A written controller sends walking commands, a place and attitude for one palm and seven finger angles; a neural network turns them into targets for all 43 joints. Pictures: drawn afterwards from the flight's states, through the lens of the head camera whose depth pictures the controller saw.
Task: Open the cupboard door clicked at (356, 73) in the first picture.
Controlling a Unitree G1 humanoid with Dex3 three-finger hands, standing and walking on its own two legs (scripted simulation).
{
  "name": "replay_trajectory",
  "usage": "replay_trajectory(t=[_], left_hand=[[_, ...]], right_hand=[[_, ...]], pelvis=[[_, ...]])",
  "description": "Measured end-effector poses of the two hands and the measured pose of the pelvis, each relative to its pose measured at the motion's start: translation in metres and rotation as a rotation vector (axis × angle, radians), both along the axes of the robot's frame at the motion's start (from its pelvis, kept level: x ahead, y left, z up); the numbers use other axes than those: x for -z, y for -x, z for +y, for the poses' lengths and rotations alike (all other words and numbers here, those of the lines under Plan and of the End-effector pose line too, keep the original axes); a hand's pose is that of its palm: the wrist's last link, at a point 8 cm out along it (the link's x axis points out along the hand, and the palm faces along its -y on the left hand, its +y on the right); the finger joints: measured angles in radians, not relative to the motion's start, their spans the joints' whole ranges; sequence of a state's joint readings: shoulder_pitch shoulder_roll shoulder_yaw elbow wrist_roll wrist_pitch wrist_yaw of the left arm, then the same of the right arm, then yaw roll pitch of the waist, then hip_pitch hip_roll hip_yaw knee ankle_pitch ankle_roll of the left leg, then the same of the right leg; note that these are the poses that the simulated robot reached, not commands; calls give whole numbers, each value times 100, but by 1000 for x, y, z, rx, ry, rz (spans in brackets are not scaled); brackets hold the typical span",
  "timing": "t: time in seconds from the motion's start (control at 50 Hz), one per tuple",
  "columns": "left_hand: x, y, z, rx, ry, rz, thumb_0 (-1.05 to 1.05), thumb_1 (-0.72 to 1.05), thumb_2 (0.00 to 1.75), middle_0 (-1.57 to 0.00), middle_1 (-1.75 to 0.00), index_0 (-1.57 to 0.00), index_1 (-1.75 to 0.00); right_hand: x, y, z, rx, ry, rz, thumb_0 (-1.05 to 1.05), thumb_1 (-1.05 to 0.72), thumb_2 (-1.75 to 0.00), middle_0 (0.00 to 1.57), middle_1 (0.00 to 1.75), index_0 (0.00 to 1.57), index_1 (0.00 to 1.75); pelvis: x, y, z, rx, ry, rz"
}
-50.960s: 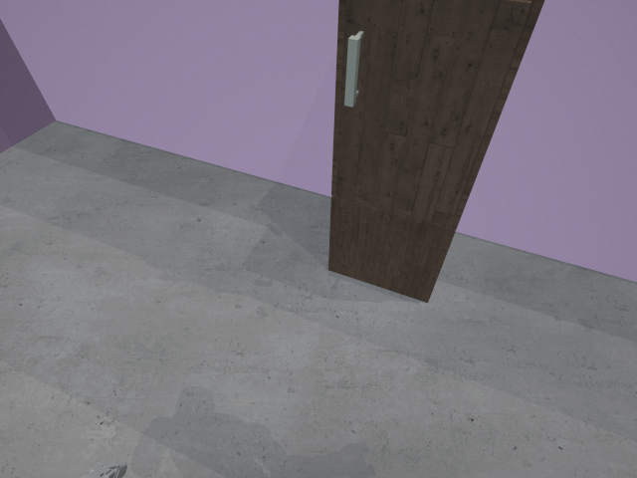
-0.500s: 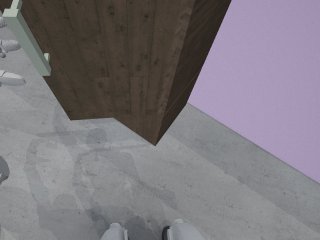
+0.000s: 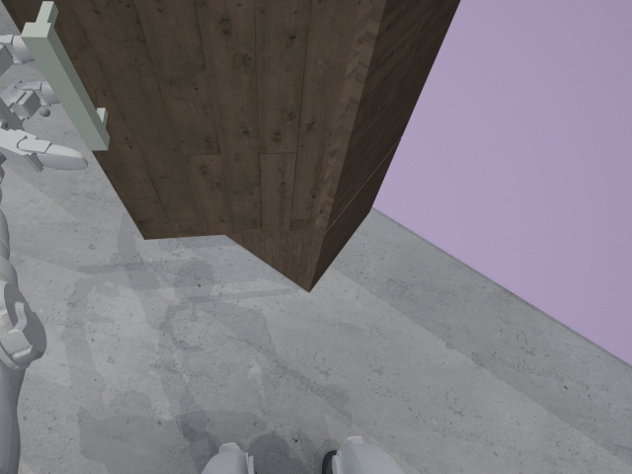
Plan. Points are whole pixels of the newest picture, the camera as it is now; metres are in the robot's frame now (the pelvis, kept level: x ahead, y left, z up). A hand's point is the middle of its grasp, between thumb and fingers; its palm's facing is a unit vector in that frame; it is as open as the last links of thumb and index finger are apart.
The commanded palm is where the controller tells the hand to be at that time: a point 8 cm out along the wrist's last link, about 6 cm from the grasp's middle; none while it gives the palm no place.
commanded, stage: slide the fingers in behind the handle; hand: left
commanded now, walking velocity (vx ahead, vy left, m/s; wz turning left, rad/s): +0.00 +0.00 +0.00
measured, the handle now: (76, 83) +0.55 +0.25 +0.12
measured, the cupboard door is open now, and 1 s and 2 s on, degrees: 42 42 42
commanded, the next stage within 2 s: close the thumb around the handle in 1.18 s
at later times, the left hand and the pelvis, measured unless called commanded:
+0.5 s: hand (88, 108) +0.51 +0.22 +0.13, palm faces +0.04 -1.00 -0.01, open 13.9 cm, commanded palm +0.48 +0.27 +0.12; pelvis +0.00 -0.01 +0.00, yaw +0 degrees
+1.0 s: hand (95, 110) +0.51 +0.22 +0.13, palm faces +0.08 -1.00 -0.01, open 14.0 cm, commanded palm +0.49 +0.25 +0.12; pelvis +0.00 -0.01 +0.00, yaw +1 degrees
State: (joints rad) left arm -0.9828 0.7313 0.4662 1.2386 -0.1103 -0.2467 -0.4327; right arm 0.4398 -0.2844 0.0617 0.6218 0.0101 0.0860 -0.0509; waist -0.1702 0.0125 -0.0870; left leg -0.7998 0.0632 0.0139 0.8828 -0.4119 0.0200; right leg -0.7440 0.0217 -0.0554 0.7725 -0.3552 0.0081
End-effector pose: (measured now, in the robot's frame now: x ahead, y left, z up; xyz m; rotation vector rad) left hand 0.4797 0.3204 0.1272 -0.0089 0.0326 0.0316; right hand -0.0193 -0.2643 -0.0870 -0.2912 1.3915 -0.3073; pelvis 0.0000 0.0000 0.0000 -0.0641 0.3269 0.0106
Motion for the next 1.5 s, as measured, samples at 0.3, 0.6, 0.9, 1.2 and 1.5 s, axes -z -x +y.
replay_trajectory(t=[0.3, 0.6, 0.9, 1.2, 1.5], left_hand=[[0, -4, -26, -13, -2, 2, -1, -50, 30, -30, -120, -30, -121], [-1, -5, -49, -26, -13, -3, -1, -50, 30, -30, -120, -30, -121], [-1, -2, -51, -49, -22, -6, -1, -50, 30, -30, -120, -29, -122], [-1, -1, -51, -45, -20, -7, -1, -50, 30, -29, -120, -29, -122], [0, -2, -50, -30, -15, -9, -1, -29, 39, -30, -122, -31, -123]], right_hand=[[5, -9, 0, -3, -28, -49, 1, -91, -90, 21, 30, 21, 30], [6, -8, -8, 7, -39, -56, 1, -91, -90, 21, 30, 21, 30], [8, -11, -12, -15, -47, -38, 1, -91, -90, 20, 30, 21, 30], [9, -22, -8, -26, -53, -68, 1, -91, -90, 20, 30, 20, 30], [8, -15, -4, -14, -49, -65, 1, -91, -90, 20, 30, 21, 30]], pelvis=[[-1, 0, -4, 4, -10, -14], [-3, -2, -11, 7, -19, -23], [-3, -3, -13, -8, -20, -24], [-3, -5, -11, -7, -20, -27], [-3, -3, -7, -2, -19, -28]])
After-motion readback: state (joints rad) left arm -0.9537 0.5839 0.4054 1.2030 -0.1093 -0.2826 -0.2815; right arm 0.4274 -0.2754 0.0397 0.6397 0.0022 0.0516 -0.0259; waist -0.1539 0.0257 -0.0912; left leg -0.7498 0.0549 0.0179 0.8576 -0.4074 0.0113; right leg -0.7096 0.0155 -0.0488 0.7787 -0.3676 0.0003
